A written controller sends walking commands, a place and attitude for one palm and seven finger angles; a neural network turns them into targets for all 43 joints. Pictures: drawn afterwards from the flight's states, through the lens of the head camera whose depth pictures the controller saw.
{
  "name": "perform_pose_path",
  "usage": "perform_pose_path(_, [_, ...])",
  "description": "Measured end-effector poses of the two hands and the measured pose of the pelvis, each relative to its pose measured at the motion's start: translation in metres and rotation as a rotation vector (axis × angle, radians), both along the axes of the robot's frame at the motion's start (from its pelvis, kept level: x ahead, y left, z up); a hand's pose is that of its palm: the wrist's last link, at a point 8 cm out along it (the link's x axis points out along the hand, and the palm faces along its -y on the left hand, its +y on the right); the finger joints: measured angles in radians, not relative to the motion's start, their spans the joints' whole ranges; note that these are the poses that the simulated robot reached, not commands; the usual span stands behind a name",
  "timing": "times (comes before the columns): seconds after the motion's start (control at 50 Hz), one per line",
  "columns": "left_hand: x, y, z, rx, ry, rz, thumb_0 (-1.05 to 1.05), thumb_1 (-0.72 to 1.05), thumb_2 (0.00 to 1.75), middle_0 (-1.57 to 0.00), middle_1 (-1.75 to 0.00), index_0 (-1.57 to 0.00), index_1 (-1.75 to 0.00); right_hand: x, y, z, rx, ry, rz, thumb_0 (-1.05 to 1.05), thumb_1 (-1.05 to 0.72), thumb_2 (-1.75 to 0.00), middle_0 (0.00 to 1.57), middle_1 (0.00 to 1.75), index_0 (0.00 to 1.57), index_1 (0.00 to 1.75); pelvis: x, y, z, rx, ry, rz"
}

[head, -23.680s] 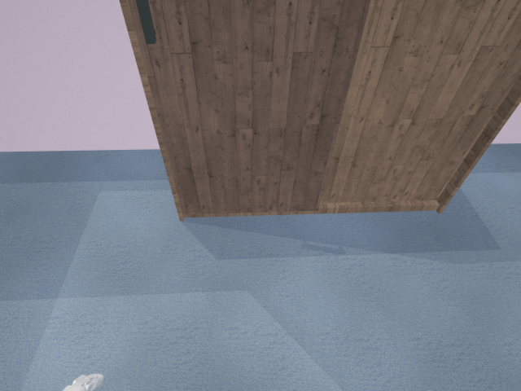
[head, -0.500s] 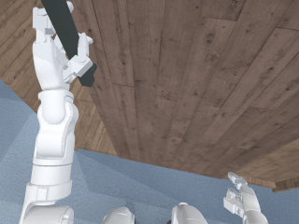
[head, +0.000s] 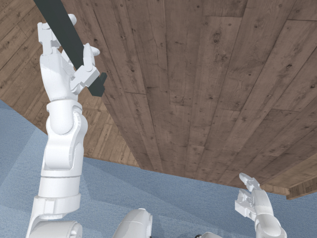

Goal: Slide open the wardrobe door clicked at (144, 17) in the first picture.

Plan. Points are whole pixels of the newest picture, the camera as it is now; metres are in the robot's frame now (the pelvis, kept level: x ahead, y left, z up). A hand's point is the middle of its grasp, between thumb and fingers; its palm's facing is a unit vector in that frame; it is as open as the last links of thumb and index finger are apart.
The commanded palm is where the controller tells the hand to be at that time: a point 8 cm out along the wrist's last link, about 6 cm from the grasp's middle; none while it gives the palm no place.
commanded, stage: step sideways, sliding the door along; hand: left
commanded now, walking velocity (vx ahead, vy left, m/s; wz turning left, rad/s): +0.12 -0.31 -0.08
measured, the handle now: (74, 31) +0.42 +0.20 +0.26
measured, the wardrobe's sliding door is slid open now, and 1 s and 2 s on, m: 0.44 0.51 0.51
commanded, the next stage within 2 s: stop walking and hold the door there in 0.80 s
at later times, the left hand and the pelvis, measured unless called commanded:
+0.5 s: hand (124, 69) +0.38 +0.11 +0.21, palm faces +0.37 -0.93 -0.03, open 7.4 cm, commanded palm +0.34 +0.08 +0.19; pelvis -0.01 -0.12 +0.00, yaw -2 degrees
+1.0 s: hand (124, 70) +0.38 +0.11 +0.21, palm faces +0.46 -0.88 -0.09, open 7.7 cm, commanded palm +0.34 +0.12 +0.17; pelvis +0.02 -0.19 +0.02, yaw -4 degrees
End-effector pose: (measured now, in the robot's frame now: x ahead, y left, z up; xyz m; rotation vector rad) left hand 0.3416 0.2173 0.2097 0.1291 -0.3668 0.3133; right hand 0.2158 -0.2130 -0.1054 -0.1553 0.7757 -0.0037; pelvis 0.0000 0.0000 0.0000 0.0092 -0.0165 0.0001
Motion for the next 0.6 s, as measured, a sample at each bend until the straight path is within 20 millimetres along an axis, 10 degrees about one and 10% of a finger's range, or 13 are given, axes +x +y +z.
perform_pose_path(0.38, [-0.003,-0.057,-0.003,-0.066,-0.036,-0.102,-0.02,0.70,0.83,-0.45,-1.41,-0.06,-1.14,-0.044,-0.056,0.032,-0.054,0.094,0.036,0.01,-0.90,-0.90,0.20,0.30,0.20,0.30,-0.013,-0.073,0.013,-0.113,-0.005,-0.035])
perform_pose_path(0.6, [-0.006,-0.076,-0.001,0.011,0.000,0.191,-0.06,0.72,0.86,-0.45,-1.41,0.00,-1.13,-0.018,-0.138,-0.009,0.020,0.030,0.051,0.01,-0.90,-0.90,0.21,0.30,0.20,0.30,-0.010,-0.153,-0.012,-0.060,-0.003,0.004])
